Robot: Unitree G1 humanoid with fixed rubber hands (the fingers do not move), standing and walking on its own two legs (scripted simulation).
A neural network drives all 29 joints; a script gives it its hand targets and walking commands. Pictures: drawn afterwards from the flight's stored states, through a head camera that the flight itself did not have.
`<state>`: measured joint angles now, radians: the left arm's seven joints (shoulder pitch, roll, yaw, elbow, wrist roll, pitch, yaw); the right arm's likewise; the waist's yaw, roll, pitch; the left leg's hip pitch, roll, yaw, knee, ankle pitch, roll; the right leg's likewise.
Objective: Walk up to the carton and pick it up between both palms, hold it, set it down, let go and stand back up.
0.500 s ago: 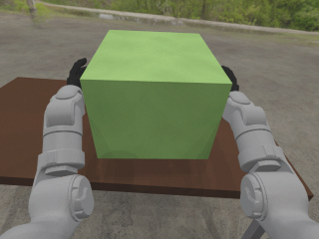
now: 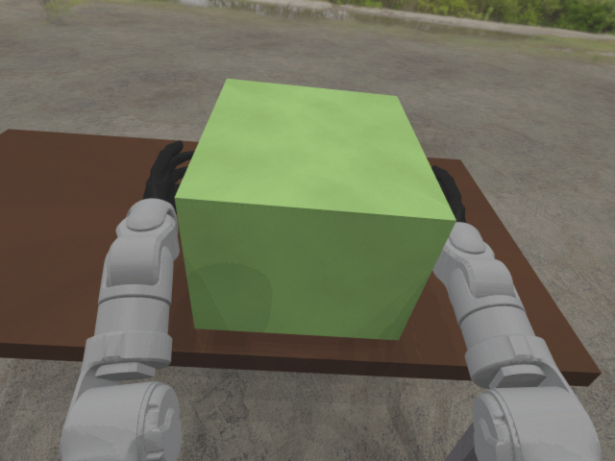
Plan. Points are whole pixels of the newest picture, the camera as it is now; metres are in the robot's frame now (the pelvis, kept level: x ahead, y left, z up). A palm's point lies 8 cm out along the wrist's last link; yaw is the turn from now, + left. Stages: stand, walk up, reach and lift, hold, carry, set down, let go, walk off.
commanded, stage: set down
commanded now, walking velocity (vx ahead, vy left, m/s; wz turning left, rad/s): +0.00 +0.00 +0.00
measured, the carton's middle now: (306, 200) +0.45 -0.01 +0.17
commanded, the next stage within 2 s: none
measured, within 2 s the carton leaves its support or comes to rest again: rests again in 1.88 s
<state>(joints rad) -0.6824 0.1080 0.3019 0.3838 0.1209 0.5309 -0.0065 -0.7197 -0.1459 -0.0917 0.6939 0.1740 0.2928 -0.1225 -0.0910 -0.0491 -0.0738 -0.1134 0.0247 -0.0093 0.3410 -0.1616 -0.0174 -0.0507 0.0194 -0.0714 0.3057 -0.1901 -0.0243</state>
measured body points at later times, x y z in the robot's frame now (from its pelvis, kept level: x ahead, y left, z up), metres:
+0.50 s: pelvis +0.01 +0.01 +0.00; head -0.03 +0.03 +0.45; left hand +0.41 +0.15 +0.17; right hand +0.37 -0.21 +0.15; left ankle +0.02 +0.13 -0.75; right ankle -0.01 -0.10 -0.75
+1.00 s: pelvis +0.01 +0.00 +0.00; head -0.02 +0.01 +0.45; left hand +0.42 +0.14 +0.15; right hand +0.38 -0.22 +0.13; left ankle +0.02 +0.13 -0.75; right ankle -0.01 -0.10 -0.75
